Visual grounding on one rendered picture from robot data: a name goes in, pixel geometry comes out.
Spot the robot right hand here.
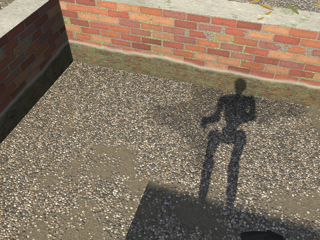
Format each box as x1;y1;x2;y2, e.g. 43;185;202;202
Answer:
240;230;286;240

